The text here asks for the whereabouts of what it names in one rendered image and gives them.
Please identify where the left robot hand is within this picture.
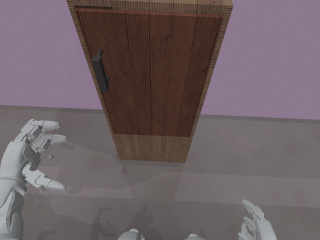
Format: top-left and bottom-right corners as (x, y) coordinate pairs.
(0, 119), (68, 192)

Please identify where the handle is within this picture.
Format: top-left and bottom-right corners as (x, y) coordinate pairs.
(91, 49), (110, 92)

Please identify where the cupboard door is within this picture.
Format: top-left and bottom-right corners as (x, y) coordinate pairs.
(75, 8), (224, 138)

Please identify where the right robot shin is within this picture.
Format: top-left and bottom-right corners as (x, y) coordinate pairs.
(188, 234), (198, 238)

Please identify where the robot shin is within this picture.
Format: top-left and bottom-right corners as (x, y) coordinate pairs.
(129, 229), (139, 233)
(188, 234), (198, 238)

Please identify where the right robot hand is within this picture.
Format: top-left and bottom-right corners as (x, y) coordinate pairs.
(238, 199), (278, 240)

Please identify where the left robot shin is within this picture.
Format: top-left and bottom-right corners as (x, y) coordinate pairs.
(129, 229), (139, 233)

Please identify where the robot left forearm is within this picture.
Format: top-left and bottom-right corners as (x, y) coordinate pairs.
(0, 178), (27, 240)

